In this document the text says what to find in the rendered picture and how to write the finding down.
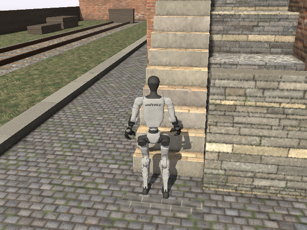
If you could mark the stairs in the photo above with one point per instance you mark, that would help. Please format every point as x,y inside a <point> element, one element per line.
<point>179,58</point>

